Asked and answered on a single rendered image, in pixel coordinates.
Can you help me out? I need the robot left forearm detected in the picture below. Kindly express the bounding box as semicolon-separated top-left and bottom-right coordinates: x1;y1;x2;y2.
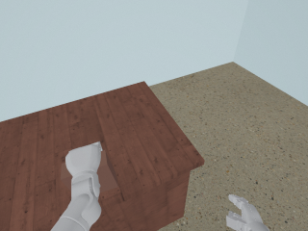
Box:
50;170;102;231

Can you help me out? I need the sponge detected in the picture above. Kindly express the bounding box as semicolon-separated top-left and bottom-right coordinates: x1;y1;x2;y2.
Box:
61;150;118;193

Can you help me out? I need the robot right forearm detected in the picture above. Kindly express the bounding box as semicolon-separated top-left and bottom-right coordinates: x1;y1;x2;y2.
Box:
246;221;270;231

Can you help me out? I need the table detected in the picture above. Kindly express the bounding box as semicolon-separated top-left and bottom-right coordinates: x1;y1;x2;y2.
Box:
0;81;205;231

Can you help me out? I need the right robot hand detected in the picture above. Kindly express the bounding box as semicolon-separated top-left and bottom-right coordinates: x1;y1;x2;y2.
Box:
226;194;263;231

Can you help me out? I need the left robot hand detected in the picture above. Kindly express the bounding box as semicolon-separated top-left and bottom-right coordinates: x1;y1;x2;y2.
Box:
65;141;103;187

